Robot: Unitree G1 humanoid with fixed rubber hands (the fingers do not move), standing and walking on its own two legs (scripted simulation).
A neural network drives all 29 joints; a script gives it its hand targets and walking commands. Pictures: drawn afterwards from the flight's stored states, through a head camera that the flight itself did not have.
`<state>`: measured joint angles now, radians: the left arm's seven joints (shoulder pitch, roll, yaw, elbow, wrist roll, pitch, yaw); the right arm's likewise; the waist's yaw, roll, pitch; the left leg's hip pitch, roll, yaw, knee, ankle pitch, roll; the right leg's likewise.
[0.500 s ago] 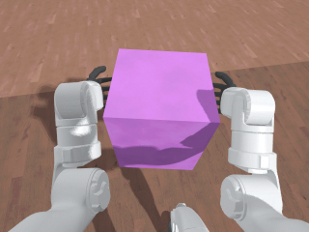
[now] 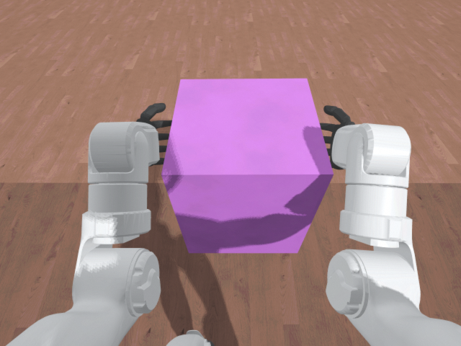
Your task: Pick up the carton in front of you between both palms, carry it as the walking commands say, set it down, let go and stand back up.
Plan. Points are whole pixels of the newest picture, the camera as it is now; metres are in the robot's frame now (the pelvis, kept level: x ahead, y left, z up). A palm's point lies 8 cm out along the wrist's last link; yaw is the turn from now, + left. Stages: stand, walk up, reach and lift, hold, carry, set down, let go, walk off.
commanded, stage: carry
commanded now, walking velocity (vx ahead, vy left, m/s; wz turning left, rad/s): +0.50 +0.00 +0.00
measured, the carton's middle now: (243, 172) +0.39 +0.02 +0.10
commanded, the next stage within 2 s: none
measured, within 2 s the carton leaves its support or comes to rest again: neither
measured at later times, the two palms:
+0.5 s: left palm (201, 37) +0.67 +0.13 +0.22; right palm (340, 39) +0.69 -0.17 +0.22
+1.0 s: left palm out of the picture +1.00 +0.11 +0.26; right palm out of the picture +0.96 -0.19 +0.26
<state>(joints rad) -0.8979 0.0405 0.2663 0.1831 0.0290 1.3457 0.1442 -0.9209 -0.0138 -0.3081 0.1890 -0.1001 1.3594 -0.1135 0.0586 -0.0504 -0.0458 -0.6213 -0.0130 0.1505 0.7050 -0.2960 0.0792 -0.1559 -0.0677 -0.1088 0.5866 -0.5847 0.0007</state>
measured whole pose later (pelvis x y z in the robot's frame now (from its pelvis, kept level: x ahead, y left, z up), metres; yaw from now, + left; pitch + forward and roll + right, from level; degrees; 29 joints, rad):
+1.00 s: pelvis +0.60 +0.00 +0.11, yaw -1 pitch +4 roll +0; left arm -0.89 0.04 0.29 0.17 0.08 1.38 0.13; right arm -0.85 -0.02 -0.23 0.15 -0.03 1.37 -0.17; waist -0.11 0.00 0.01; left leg -0.36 0.00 0.12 0.57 -0.42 0.07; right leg -0.71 -0.01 -0.03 1.26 -0.48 -0.03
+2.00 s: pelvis +1.25 -0.03 +0.16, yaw -1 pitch +4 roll +0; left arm -0.78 -0.01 0.27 0.23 0.12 1.31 0.12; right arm -0.78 0.01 -0.26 0.27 -0.09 1.26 -0.12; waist -0.04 -0.01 -0.07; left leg -0.05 0.02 0.12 0.44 -0.44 0.02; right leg -0.54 -0.01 -0.15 0.45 0.01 -0.03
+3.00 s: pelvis +1.89 -0.05 +0.15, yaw +0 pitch +3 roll -1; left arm -0.19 -0.14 0.11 -0.23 0.15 1.25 0.10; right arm -0.21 0.13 -0.12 -0.23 -0.14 1.23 -0.09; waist -0.01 0.04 -0.18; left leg 0.04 0.09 0.17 0.48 -0.51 -0.04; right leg -0.48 -0.05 -0.22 0.48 -0.04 -0.04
